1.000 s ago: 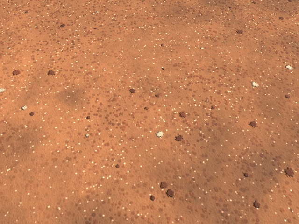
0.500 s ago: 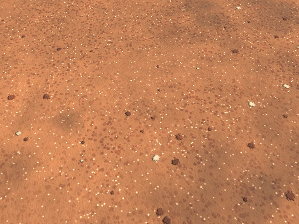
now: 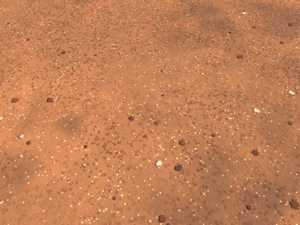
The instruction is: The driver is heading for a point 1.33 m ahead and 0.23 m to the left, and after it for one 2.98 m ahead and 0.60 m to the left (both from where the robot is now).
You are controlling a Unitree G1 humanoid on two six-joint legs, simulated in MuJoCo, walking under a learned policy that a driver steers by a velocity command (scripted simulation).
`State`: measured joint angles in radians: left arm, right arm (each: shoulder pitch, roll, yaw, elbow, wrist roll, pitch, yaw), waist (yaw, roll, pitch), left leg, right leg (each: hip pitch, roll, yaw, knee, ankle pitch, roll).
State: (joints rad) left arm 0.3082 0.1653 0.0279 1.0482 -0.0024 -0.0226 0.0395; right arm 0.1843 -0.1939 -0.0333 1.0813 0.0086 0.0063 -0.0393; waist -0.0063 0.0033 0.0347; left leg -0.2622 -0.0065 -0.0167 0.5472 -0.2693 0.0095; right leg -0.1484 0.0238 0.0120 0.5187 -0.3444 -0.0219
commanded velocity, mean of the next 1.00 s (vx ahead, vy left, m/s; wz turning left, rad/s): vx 0.41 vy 0.00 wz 0.04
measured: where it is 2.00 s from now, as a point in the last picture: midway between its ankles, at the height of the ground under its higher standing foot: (124, 135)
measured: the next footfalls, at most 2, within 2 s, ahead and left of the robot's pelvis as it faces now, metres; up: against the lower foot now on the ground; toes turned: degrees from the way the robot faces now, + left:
right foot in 0.72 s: +0.47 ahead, -0.09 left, +0.00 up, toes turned -2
left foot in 1.28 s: +0.76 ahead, +0.17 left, +0.00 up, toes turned +16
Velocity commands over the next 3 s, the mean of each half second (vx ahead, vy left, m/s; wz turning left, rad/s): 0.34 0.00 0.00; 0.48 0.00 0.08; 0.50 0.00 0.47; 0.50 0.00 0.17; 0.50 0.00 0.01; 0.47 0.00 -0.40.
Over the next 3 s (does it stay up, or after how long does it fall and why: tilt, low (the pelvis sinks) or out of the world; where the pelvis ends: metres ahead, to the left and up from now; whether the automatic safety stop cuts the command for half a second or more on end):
stays up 1.52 0.34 -0.01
